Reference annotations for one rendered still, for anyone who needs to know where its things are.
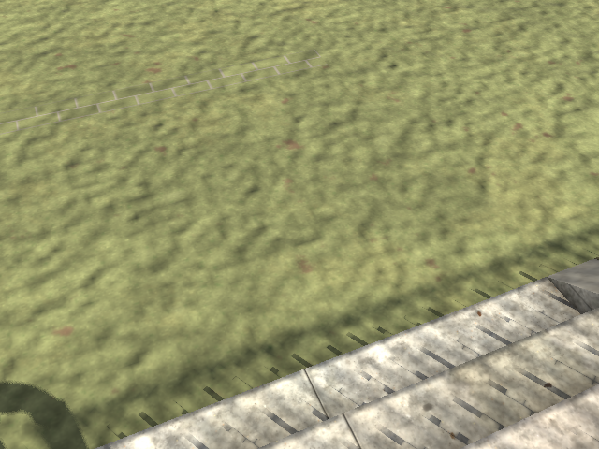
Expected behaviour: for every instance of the stairs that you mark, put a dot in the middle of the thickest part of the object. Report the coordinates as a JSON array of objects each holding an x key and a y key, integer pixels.
[{"x": 515, "y": 371}]

